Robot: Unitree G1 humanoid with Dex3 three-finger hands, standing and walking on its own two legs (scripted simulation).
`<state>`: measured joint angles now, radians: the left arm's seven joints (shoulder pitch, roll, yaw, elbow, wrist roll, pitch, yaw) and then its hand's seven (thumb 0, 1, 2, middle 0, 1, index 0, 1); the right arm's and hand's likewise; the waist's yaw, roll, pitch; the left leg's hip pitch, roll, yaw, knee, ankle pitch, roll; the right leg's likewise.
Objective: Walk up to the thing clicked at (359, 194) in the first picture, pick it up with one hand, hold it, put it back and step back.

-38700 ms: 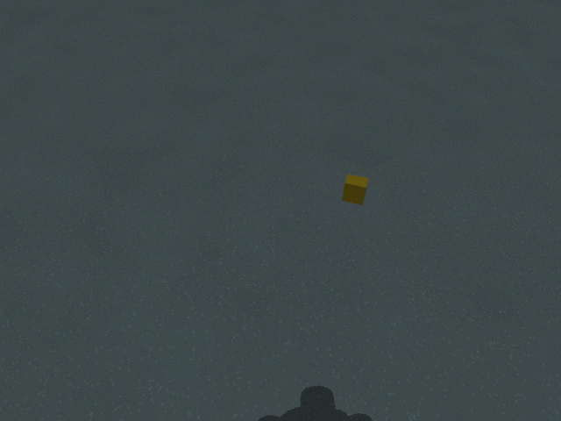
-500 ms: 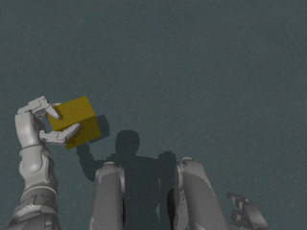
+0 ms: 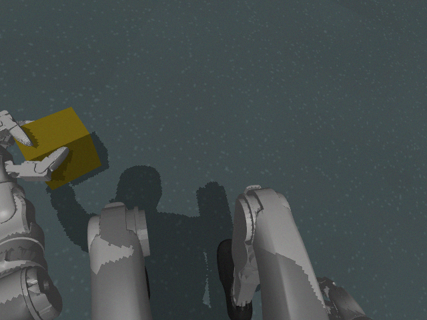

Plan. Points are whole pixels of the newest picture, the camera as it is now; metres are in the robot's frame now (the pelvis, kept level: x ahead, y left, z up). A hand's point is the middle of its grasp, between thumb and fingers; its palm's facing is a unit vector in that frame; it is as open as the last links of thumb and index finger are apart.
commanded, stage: crouch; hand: left
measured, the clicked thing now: (61, 150) +0.45 +0.25 -0.13
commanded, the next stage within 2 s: lower in 0.48 s
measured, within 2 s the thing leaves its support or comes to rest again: neither
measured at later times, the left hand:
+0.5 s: hand (42, 151) +0.45 +0.29 -0.13, palm faces +0.34 -0.94 -0.04, open 6.5 cm
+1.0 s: hand (57, 159) +0.45 +0.28 -0.20, palm faces +0.37 -0.93 -0.02, open 6.4 cm
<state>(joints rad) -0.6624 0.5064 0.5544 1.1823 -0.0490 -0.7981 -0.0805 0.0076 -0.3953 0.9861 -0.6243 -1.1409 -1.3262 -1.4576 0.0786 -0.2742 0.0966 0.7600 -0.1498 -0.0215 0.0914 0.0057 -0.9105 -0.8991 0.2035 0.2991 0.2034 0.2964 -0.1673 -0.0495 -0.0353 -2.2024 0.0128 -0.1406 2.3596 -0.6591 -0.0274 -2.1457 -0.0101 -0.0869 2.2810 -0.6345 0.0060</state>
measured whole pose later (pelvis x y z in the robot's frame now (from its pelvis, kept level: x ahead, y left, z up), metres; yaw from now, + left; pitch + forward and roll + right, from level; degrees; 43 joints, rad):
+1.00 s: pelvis +0.00 +0.01 -0.05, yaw -6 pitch +19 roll -13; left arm -0.66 0.71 0.63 1.32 -0.05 -0.95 -0.01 0.01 -0.40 0.99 -0.63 -1.13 -1.42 -1.50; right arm -0.07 -0.34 0.34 0.66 -0.28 0.01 0.13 0.00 -0.92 -0.90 0.21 0.30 0.20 0.30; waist -0.24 -0.19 0.21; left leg -2.25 0.00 -0.28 2.59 -0.69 -0.02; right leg -2.14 0.03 -0.19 2.40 -0.62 0.04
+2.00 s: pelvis -0.01 +0.03 -0.06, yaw -9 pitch +14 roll -17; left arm -0.69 0.84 0.55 1.42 -0.07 -1.05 0.05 0.00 -0.48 0.26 -0.55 -0.46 -0.62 -0.45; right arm -0.15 -0.36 0.47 0.58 -0.34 0.03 0.15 0.00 -0.91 -0.89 0.21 0.30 0.21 0.30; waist -0.23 -0.26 0.27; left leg -2.22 0.01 -0.35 2.63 -0.70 0.00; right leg -2.07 0.06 -0.24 2.38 -0.60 0.07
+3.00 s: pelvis +0.00 +0.01 +0.02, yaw -1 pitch +30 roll -9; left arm -0.44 0.72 0.52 0.87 0.08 -0.31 -0.03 -0.01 -0.57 0.02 -0.06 -0.05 -0.07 -0.04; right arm 0.08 -0.27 0.07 0.61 -0.02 0.13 0.07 0.00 -0.91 -0.90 0.21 0.30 0.21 0.30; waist -0.08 -0.03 -0.09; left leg -2.18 0.03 -0.13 2.31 -0.66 0.02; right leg -2.10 0.00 -0.08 2.20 -0.63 0.03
